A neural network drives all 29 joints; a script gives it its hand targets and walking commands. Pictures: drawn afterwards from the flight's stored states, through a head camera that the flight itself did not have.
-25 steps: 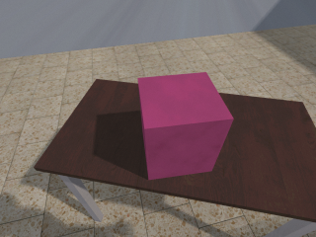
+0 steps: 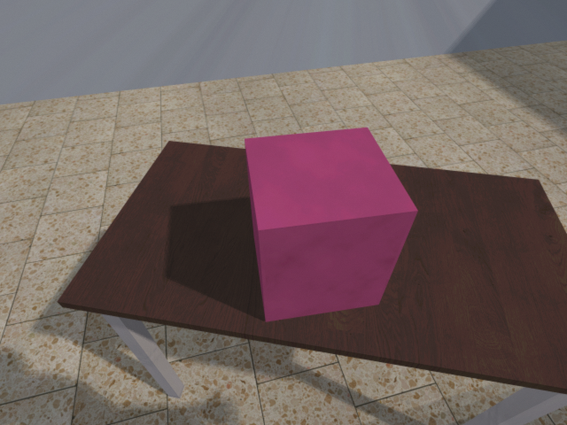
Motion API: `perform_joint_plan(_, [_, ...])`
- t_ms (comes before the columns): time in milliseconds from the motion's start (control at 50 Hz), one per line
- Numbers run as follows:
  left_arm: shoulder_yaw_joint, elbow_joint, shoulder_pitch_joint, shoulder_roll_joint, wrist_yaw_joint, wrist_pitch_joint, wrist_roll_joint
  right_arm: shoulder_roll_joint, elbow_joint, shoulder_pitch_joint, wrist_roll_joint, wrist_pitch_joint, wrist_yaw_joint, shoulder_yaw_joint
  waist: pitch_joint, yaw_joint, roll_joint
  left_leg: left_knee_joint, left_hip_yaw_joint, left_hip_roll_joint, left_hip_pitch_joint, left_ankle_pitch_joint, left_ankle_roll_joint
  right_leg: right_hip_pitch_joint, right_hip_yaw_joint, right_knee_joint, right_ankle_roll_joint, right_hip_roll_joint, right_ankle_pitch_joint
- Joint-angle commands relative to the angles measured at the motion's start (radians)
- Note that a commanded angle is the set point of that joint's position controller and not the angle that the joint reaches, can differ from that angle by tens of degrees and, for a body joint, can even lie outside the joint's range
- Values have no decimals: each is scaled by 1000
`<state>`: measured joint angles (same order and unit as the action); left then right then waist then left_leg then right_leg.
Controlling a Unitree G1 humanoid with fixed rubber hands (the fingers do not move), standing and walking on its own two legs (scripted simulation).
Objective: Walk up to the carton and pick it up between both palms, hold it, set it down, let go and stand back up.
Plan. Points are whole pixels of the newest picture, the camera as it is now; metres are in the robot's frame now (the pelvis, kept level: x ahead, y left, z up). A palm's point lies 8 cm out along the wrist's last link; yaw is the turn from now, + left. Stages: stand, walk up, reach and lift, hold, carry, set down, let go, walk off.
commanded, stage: walk up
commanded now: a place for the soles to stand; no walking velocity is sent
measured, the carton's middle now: (315, 226) +0.44 -0.04 +0.03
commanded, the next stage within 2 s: none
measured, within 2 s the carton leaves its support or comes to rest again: neither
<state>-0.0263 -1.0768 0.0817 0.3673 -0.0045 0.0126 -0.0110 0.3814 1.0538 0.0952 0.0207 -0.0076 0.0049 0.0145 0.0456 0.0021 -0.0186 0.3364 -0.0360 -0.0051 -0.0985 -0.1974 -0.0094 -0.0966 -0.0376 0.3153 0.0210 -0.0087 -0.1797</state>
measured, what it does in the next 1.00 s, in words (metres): steps on the spot: right foot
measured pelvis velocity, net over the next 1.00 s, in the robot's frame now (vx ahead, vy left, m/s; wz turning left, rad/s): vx -0.04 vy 0.04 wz -0.21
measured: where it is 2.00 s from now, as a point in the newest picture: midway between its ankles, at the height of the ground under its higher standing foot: outside the picture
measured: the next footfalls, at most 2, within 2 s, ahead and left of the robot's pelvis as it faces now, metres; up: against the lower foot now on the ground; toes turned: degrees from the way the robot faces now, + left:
right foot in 0.54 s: -0.04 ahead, -0.07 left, +0.00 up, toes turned -7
left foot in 1.60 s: +0.22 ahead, +0.07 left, +0.00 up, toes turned -14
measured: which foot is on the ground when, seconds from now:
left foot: down 0.00-1.00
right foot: down 0.00-0.22, up 0.24-0.52, down 0.54-1.00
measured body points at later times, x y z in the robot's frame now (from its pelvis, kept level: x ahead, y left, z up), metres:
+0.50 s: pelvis -0.04 +0.06 -0.01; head +0.00 +0.06 +0.43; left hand +0.12 +0.36 -0.13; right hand +0.01 -0.27 -0.12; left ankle -0.03 +0.13 -0.75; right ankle -0.08 -0.06 -0.73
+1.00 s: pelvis -0.04 +0.04 +0.00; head -0.04 +0.04 +0.45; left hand +0.15 +0.32 -0.11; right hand -0.01 -0.29 -0.12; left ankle -0.03 +0.13 -0.75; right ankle -0.08 -0.06 -0.75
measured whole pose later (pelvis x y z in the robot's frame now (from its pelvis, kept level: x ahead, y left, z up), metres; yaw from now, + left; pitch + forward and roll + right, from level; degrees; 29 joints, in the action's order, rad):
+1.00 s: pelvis -0.04 +0.04 +0.00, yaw -12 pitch -3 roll +0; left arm -0.03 -1.01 0.10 0.37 0.01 0.02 -0.01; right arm 0.40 0.99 0.14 0.02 -0.04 0.01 0.02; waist 0.04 0.02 0.00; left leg 0.38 -0.12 0.00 -0.10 -0.23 -0.04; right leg -0.10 -0.07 0.41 -0.02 0.04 -0.25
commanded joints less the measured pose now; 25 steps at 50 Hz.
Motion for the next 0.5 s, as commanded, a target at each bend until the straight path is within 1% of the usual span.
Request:
perform_joint_plan(0, [-53, 103, 9, 282, -27, 18, 2, 190, -101, -26, -4, 28, -7, 62, -63, 2, 68, 138, 36, -55, -42, 86, 1, -41, -204, -3, -118, -210, 400])
perform_joint_plan(20, [-60, 114, 28, 291, -32, 18, 0, 184, -115, -30, -2, 36, -10, 65, -74, -4, 98, 175, 45, -40, -59, 26, 2, -43, -232, -2, -138, -233, 389])
perform_joint_plan(40, [-64, 126, 18, 300, -34, 16, -2, 179, -125, -26, -2, 41, -14, 68, -80, -6, 130, 222, 49, -21, -72, -88, 3, -51, -273, 2, -163, -256, 378])
perform_joint_plan(60, [-63, 156, 9, 287, -37, 15, -9, 180, -140, -21, 5, 45, -18, 75, -93, -3, 168, 273, 64, -10, -89, -190, -6, -59, -289, 15, -184, -272, 362])
perform_joint_plan(80, [-67, 172, -7, 299, -41, 13, -10, 183, -147, 3, 4, 48, -21, 76, -93, 8, 199, 335, 90, -17, -88, -235, -13, -97, -313, 14, -200, -293, 333])
perform_joint_plan(100, [-69, 194, -39, 302, -42, 11, -12, 183, -146, 46, 3, 53, -23, 81, -95, 30, 210, 338, 113, -30, -81, -260, -23, -109, -319, 36, -205, -304, 317])
perform_joint_plan(120, [-72, 216, -75, 299, -41, 8, -12, 186, -142, 88, 3, 52, -26, 85, -103, 61, 220, 263, 121, -46, -53, -207, -35, -130, -287, 80, -181, -287, 332])
perform_joint_plan(140, [-56, 229, -88, 259, -38, 4, -7, 199, -139, 100, 7, 43, -22, 93, -84, 79, 166, 102, 116, -58, -18, -49, -50, -152, -195, 179, -120, -197, 354])
perform_joint_plan(160, [-42, 234, -67, 213, -32, 0, 3, 261, -148, 72, 13, 35, -14, 110, -67, 55, -10, 31, 183, -157, -36, 227, -71, -175, -67, 318, -54, -59, 265])
perform_joint_plan(180, [-38, 250, -38, 182, -36, -1, 14, 280, -171, 17, 15, 36, -16, 118, -51, 28, -118, -4, 273, -230, -10, 388, -122, -235, 4, 376, -25, 42, 38])
perform_joint_plan(200, [-45, 233, 7, 209, -40, -11, 11, 280, -193, -11, 13, 24, -17, 110, -106, 37, -180, -8, 367, -346, -30, 393, -220, -239, 12, 544, -14, 49, -380])
perform_joint_plan(220, [-46, 226, 23, 223, -42, -16, 9, 276, -203, 0, 18, 20, -17, 114, -71, 25, -148, -25, 398, -353, -82, 341, -235, -247, -33, 602, -29, 28, -430])
perform_joint_plan(240, [-54, 224, 25, 235, -38, -18, 10, 258, -221, -4, 14, 19, -16, 107, -32, 12, -106, -32, 355, -317, -120, 336, -210, -251, -51, 657, -39, 41, -404])
perform_joint_plan(260, [-60, 224, 45, 227, -31, -18, 14, 236, -226, -21, 15, 15, -10, 100, -7, -7, -74, -11, 288, -258, -93, 366, -176, -265, -55, 679, -40, 44, -359])
perform_joint_plan(280, [-54, 215, 77, 213, -24, -19, 15, 238, -225, -4, 15, 7, -3, 98, -19, -15, -92, 20, 235, -228, -19, 435, -132, -292, -56, 638, -39, 36, -308])
perform_joint_plan(300, [-49, 215, 82, 201, -20, -19, 14, 224, -226, 10, 9, 0, 5, 96, -31, -11, -100, 36, 221, -227, 20, 485, -123, -303, -45, 626, -37, 36, -281])
perform_joint_plan(320, [-50, 219, 90, 200, -17, -20, 12, 235, -222, 31, 6, -5, 6, 94, -40, -6, -116, 48, 210, -226, 35, 497, -120, -277, -43, 587, -29, 31, -270])
perform_joint_plan(340, [-49, 225, 76, 198, -14, -18, 11, 230, -227, 43, 8, -6, 5, 93, -46, 6, -124, 50, 200, -228, 49, 476, -129, -260, -26, 536, -27, 23, -271])
perform_joint_plan(360, [-47, 235, 53, 200, -12, -18, 6, 235, -235, 71, 10, -7, 5, 94, -53, 26, -143, 54, 199, -230, 90, 450, -145, -269, -10, 471, -24, 20, -283])
perform_joint_plan(380, [-48, 240, 32, 199, -10, -19, 1, 239, -237, 96, 8, -9, 5, 97, -46, 37, -124, 58, 216, -250, 84, 438, -158, -240, -11, 433, -25, 18, -293])
perform_joint_plan(400, [-51, 239, 38, 204, -9, -19, -1, 241, -241, 97, 7, -10, 4, 97, -43, 37, -119, 51, 234, -267, 90, 419, -163, -225, -13, 384, -30, 8, -294])
perform_joint_plan(420, [-54, 233, 32, 212, -7, -21, -8, 246, -247, 102, 3, -14, 5, 98, -33, 41, -105, 59, 248, -278, 74, 456, -156, -200, -5, 357, -35, 9, -281])
perform_joint_plan(440, [-56, 234, 35, 206, -4, -21, -10, 251, -248, 106, 2, -14, 6, 101, -20, 31, -116, 57, 247, -273, 72, 429, -152, -185, 1, 301, -43, 11, -274])
perform_joint_plan(460, [-57, 227, 49, 199, -3, -19, -11, 240, -260, 92, 0, -16, 7, 95, -38, 22, -129, 73, 237, -274, 53, 411, -156, -141, -6, 239, -52, 0, -230])
perform_joint_plan(480, [-58, 216, 65, 195, -1, -15, -14, 235, -259, 72, -1, -14, 5, 89, -40, 2, -98, 94, 207, -251, 15, 373, -127, -67, 0, 129, -64, 6, -163])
